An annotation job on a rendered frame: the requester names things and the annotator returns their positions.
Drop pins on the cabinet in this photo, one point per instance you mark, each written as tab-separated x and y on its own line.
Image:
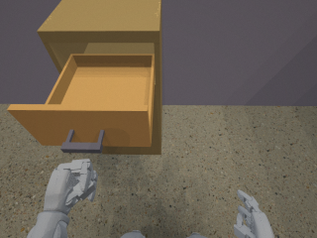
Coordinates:
109	27

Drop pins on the drawer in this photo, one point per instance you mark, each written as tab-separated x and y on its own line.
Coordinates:
94	92

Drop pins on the right robot hand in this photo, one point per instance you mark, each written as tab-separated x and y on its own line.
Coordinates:
257	222

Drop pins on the robot left forearm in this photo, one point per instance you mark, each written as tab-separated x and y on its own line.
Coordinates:
50	224

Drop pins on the left robot hand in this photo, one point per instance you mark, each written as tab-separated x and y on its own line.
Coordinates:
69	183

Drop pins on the handle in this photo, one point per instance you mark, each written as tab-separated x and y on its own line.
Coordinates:
82	147

